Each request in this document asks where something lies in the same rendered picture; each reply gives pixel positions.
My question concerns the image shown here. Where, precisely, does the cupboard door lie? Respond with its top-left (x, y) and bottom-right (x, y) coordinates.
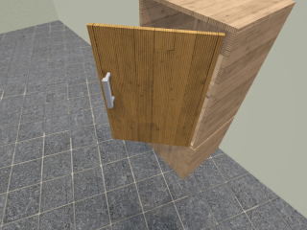
top-left (86, 22), bottom-right (225, 148)

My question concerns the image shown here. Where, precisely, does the handle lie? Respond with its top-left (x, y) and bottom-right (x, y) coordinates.
top-left (102, 72), bottom-right (115, 108)

